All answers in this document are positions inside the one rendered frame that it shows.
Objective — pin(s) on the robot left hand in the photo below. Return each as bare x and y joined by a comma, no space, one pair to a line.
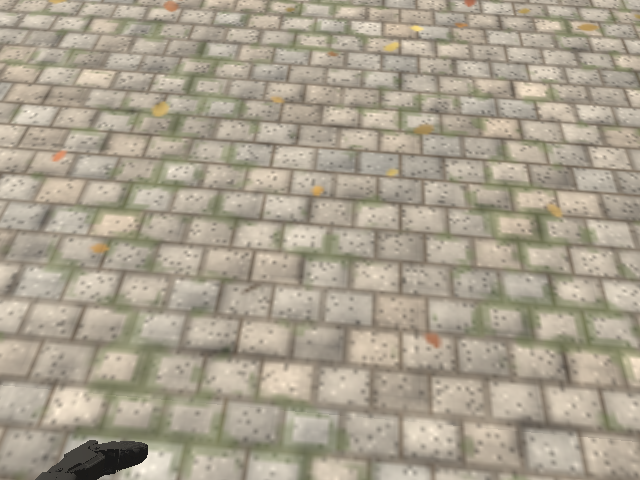
91,460

